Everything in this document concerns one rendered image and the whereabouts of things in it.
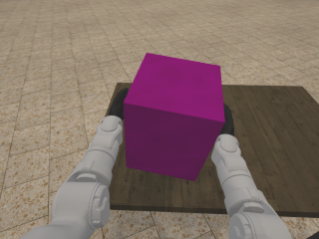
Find right robot upper arm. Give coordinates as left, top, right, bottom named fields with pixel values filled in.
left=228, top=211, right=291, bottom=239

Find left robot forearm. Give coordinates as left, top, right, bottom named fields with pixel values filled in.
left=51, top=116, right=123, bottom=220

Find carton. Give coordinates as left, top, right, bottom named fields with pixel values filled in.
left=123, top=53, right=225, bottom=181

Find robot left hand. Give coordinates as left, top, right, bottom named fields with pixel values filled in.
left=108, top=88, right=129, bottom=120

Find table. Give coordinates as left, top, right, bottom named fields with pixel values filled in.
left=105, top=83, right=319, bottom=239

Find right robot forearm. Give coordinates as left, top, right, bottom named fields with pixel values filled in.
left=211, top=133, right=292, bottom=239

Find robot right hand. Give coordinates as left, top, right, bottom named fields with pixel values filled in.
left=219, top=103, right=234, bottom=136

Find left robot upper arm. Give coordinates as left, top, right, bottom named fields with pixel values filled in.
left=19, top=181, right=111, bottom=239

